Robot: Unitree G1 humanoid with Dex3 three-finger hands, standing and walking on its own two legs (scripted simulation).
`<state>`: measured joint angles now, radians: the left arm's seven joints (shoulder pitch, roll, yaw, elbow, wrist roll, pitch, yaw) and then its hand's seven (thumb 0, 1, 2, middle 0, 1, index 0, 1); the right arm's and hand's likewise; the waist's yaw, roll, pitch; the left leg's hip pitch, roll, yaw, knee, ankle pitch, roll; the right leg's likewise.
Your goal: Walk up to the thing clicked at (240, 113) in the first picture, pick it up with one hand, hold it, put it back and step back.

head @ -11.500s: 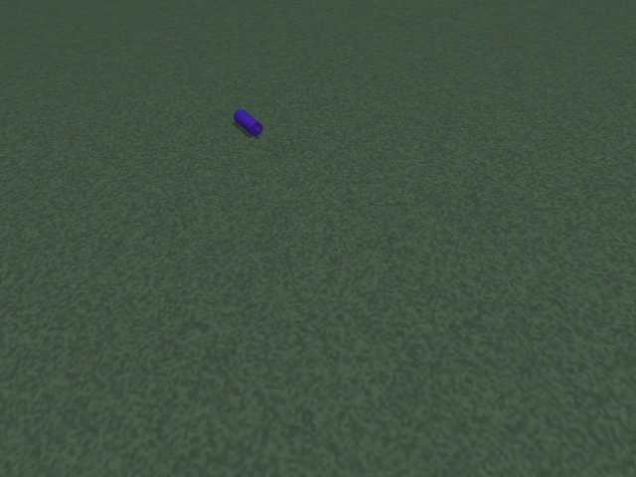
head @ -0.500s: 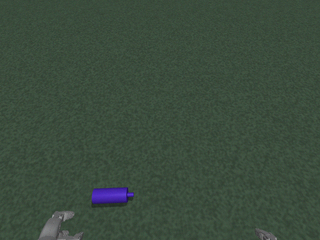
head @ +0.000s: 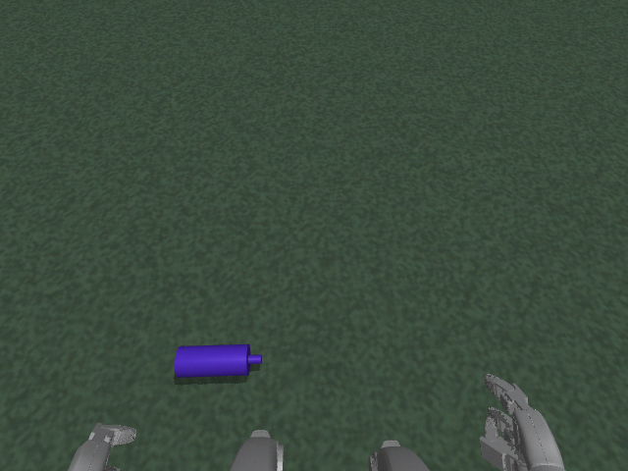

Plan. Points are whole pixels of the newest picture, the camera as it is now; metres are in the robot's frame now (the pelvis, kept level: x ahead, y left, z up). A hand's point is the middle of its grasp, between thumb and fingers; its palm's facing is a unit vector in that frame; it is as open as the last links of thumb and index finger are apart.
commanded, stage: rise first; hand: left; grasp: from above
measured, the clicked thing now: (220, 360) +0.43 +0.28 -0.65
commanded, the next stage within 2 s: none
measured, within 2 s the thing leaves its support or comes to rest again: neither
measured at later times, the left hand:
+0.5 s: hand (138, 464) +0.17 +0.30 -0.25, palm faces -0.38 -0.67 -0.64, open 14.2 cm
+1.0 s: hand (168, 400) +0.29 +0.33 -0.42, palm faces -0.51 -0.21 -0.84, open 14.0 cm
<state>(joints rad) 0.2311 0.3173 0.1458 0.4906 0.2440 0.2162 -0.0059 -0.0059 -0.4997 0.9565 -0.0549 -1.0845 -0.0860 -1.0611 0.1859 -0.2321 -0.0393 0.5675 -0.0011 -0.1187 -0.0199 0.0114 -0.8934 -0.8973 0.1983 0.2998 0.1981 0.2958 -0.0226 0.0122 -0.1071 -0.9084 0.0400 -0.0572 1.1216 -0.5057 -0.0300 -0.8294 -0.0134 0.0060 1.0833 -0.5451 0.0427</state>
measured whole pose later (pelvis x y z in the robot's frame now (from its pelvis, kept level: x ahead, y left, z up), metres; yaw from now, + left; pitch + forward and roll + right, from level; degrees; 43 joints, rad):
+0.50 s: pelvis -0.03 +0.00 -0.11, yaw -1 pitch +28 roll -3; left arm 0.06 0.45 0.16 0.57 0.49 0.02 0.01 -0.01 -0.55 0.97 -0.07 -1.06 -0.09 -1.05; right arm 0.10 -0.27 -0.05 0.56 -0.02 -0.19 0.01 0.01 -0.92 -0.90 0.20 0.30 0.20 0.30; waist -0.03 0.00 -0.17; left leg -1.46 0.03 -0.08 1.59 -0.63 -0.04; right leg -1.38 -0.01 0.01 1.57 -0.69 0.05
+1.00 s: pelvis -0.09 +0.00 -0.30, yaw -6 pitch +32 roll -6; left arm -0.53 0.73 0.24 0.96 0.97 -0.35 0.06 0.00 -0.55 1.02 -0.07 -1.08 -0.08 -1.07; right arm 0.10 -0.28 -0.04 0.74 -0.06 -0.05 0.07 0.01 -0.91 -0.91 0.20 0.30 0.20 0.30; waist -0.04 0.00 -0.07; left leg -2.12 0.02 -0.17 2.19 -0.63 -0.06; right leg -2.02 0.05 -0.01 2.16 -0.70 0.07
